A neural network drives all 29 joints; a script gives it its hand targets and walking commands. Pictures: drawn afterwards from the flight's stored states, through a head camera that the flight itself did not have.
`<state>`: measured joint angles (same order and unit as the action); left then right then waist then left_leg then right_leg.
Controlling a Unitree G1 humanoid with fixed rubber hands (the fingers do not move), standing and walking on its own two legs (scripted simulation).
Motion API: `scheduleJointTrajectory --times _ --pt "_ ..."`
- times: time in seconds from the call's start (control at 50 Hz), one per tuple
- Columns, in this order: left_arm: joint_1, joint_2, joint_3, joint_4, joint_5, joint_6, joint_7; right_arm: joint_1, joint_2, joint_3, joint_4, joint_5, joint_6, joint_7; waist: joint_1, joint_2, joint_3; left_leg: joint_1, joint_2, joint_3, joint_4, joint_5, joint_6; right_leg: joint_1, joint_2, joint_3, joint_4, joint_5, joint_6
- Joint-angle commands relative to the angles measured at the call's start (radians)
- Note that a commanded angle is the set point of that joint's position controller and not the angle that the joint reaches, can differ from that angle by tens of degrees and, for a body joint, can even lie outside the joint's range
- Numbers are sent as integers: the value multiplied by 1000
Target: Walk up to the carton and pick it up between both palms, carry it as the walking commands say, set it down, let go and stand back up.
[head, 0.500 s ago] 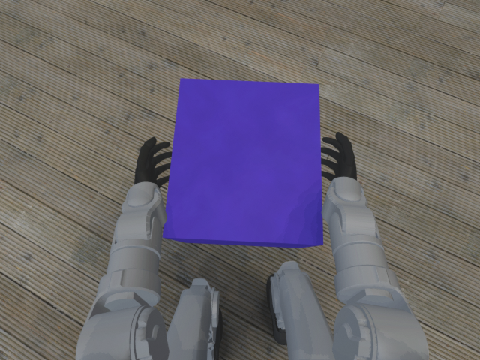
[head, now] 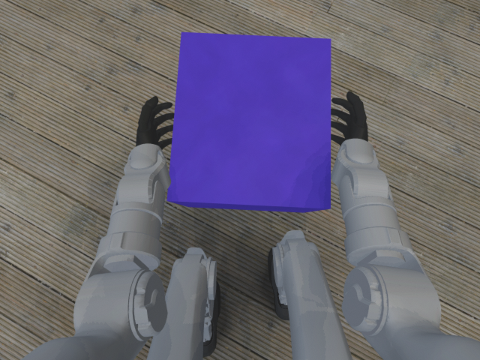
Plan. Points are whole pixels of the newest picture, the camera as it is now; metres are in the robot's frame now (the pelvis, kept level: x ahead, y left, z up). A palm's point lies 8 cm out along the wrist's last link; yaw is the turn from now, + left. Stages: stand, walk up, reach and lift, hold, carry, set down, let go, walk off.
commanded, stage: set down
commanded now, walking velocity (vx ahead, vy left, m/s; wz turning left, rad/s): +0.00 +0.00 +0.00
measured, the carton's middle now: (250, 134) +0.50 -0.05 -0.16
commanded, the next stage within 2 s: none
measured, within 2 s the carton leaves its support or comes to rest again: rests again in 1.98 s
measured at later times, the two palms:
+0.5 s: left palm (165, 145) +0.49 +0.12 -0.16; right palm (334, 145) +0.46 -0.21 -0.17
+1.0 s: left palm (175, 148) +0.51 +0.12 -0.25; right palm (321, 148) +0.48 -0.21 -0.26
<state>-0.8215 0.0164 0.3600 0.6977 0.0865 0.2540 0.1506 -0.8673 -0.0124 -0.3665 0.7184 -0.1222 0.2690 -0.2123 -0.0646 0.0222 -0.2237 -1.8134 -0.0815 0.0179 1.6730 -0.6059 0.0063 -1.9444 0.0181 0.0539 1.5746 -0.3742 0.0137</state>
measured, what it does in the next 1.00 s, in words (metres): lowers itself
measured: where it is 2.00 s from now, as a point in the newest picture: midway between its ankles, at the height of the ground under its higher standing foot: (245, 312)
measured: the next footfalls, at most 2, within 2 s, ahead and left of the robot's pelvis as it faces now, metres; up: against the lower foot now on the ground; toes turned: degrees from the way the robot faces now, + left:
none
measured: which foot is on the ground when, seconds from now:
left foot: down 0.00-1.00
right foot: down 0.00-1.00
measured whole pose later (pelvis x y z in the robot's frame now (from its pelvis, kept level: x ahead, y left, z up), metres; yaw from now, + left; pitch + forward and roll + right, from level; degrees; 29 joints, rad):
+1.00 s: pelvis -0.03 +0.00 -0.13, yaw +1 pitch +45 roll +2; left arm -1.22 0.17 0.30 0.81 0.02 0.25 0.18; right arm -1.24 -0.17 -0.33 0.84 -0.02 0.26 -0.24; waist -0.07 0.04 0.06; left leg -2.23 -0.10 0.02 2.09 -0.64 -0.02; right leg -2.36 0.01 0.03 1.95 -0.37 0.01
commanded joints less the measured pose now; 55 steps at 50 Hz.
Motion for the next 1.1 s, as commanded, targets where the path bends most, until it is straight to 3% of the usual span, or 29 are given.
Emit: scheduleJointTrajectory --times 0.0,0.12,0.14,0.16,0.18,0.2,0.22,0.24,0.26,0.3,0.32,0.34,0.36,0.38,0.42,0.46,0.48,0.56,0.58,0.64,0.66,0.68,0.78,0.96,0.98,1.02,1.04,1.06,1.08 --pt "-795 -867 -582 -89 -116 -57 -295 -571 928 496 3 117 -9 364 -6 -4 -1004 177 -102 5 -193 232 -36 813 121 -72 -31 244 3" --pt "-850 -812 -570 -93 -118 -54 -297 -642 899 492 -19 118 -7 338 -1 -7 -1010 87 -101 21 -153 182 -22 821 117 -67 13 233 19" --pt "-847 -831 -569 -93 -129 -54 -298 -646 905 502 -41 128 -10 334 -29 -17 -1048 106 -106 27 -131 172 -22 829 121 -71 7 222 14" --pt "-843 -839 -587 -93 -127 -53 -299 -633 956 517 -26 143 -7 332 25 10 -1053 83 -112 39 -128 168 -23 869 117 -49 22 213 14" --pt "-873 -811 -570 -94 -127 -47 -300 -647 871 481 -29 116 -6 333 -36 15 -1043 58 -100 32 -118 181 -28 825 115 -61 36 239 15" --pt "-878 -830 -576 -115 -138 -55 -301 -666 939 513 -39 136 -8 332 7 -22 -1061 62 -110 29 -105 190 -20 850 118 -63 41 250 17" --pt "-876 -811 -560 -62 -120 -49 -305 -638 885 476 2 111 -8 331 -28 10 -1002 12 -100 28 -103 159 -26 804 117 -60 49 236 16" --pt "-838 -815 -556 -88 -134 -57 -306 -658 933 521 -55 137 -10 328 3 -29 -1049 55 -103 35 -102 188 -21 844 116 -65 52 254 19" --pt "-884 -783 -541 -55 -115 -52 -305 -678 869 472 9 108 -7 327 -23 -24 -1006 -43 -107 33 -73 152 -25 812 111 -56 64 215 14" --pt "-891 -809 -573 -104 -142 -65 -304 -693 922 531 -58 146 -22 329 6 -38 -1071 -8 -110 42 -54 215 -23 850 121 -61 87 288 16" --pt "-912 -808 -579 -103 -155 -63 -302 -713 887 514 -91 149 -24 329 -25 -16 -1124 14 -106 34 -47 218 -20 822 120 -72 99 307 17" --pt "-909 -786 -575 -99 -150 -62 -301 -707 873 507 -47 142 -21 327 1 -15 -1074 -29 -107 38 -42 210 -26 829 110 -54 109 299 17" --pt "-937 -818 -595 -116 -165 -63 -301 -732 845 516 -74 146 -31 325 -37 -23 -1089 -9 -99 20 -39 227 -24 797 114 -77 127 318 18" --pt "-929 -800 -596 -104 -168 -55 -300 -782 854 532 -110 162 -29 325 -10 -2 -1097 53 -98 23 -43 248 -24 747 109 -96 134 312 18" --pt "-928 -793 -584 -108 -166 -58 -298 -730 861 507 -59 156 -24 324 -35 -18 -1080 38 -95 25 -21 217 -23 715 111 -94 141 282 10" --pt "-956 -793 -579 -92 -162 -55 -292 -791 848 517 -50 169 -20 328 -6 0 -1073 1 -99 34 -6 220 -25 727 107 -92 166 285 9" --pt "-962 -798 -584 -91 -169 -57 -291 -775 845 501 -40 160 -22 329 -31 -8 -1086 15 -95 20 -3 219 -22 711 105 -100 176 282 9" --pt "-977 -755 -553 -81 -146 -56 -289 -792 819 482 -45 157 -23 336 -4 -10 -1048 -46 -98 36 27 201 -31 703 102 -87 188 261 17" --pt "-979 -782 -573 -86 -163 -55 -290 -811 819 487 -51 158 -25 339 -38 1 -1092 -18 -95 35 39 226 -27 687 97 -106 211 301 11" --pt "-1024 -752 -575 -102 -170 -56 -285 -821 797 488 -38 178 -27 342 -21 -2 -1089 -22 -90 37 65 238 -36 678 89 -105 233 301 12" --pt "-1050 -758 -577 -93 -169 -52 -288 -827 799 467 -24 175 -28 345 -34 44 -1051 -25 -82 37 60 212 -29 618 87 -102 234 300 0" --pt "-1070 -756 -586 -125 -182 -57 -289 -843 817 490 -46 183 -28 345 -30 5 -1086 -34 -87 40 75 227 -25 646 89 -99 243 310 4" --pt "-1085 -749 -569 -90 -189 -52 -289 -952 737 486 -80 207 -35 337 -36 18 -1097 -42 -82 44 104 189 -27 629 80 -123 277 264 5" --pt "-1138 -682 -542 -10 -171 -51 -305 -958 726 429 45 197 -30 346 -38 30 -969 -178 -66 48 158 127 -15 595 63 -106 336 241 0" --pt "-1147 -662 -539 -15 -179 -55 -306 -974 715 452 25 199 -31 344 -29 -4 -980 -162 -61 41 173 145 -16 601 62 -107 345 238 1" --pt "-1151 -669 -547 0 -184 -57 -305 -991 685 430 38 203 -43 343 -46 29 -967 -155 -63 38 187 164 -17 558 60 -121 373 258 -1" --pt "-1163 -670 -570 -57 -209 -64 -302 -1025 711 483 -47 226 -52 339 -26 -1 -1067 -112 -66 41 199 222 -22 642 59 -109 376 319 5" --pt "-1180 -684 -585 -71 -231 -68 -303 -1034 697 475 -62 235 -54 336 -61 5 -1090 -105 -65 43 214 244 -25 656 60 -117 379 349 1" --pt "-1203 -671 -601 -71 -226 -74 -302 -1044 703 476 -25 243 -61 336 -32 45 -1085 -111 -65 44 213 255 -26 641 51 -106 411 378 -3"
